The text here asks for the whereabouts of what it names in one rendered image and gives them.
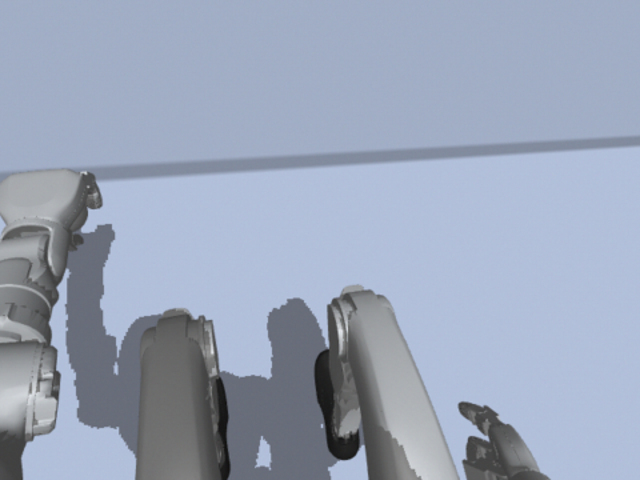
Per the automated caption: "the left robot hand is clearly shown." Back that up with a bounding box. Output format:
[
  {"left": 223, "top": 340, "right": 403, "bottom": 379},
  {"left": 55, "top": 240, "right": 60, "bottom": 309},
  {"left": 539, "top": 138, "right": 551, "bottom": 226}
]
[{"left": 0, "top": 169, "right": 103, "bottom": 252}]

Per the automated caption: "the left robot arm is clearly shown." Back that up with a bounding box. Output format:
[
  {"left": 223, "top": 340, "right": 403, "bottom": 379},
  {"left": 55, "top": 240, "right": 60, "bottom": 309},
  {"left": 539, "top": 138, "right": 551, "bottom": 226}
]
[{"left": 0, "top": 218, "right": 70, "bottom": 480}]

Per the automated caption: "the ball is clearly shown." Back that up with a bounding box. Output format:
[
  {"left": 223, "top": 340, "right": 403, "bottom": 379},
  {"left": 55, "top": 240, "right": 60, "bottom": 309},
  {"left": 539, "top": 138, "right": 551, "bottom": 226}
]
[{"left": 70, "top": 204, "right": 88, "bottom": 232}]

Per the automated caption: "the right robot hand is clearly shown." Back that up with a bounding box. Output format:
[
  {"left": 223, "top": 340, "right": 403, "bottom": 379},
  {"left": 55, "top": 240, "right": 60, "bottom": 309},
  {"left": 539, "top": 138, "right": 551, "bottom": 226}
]
[{"left": 458, "top": 402, "right": 541, "bottom": 480}]

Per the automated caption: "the right robot foot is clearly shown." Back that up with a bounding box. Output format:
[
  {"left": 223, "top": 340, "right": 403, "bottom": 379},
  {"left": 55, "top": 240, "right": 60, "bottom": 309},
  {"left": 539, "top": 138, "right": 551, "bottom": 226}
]
[{"left": 314, "top": 349, "right": 359, "bottom": 460}]

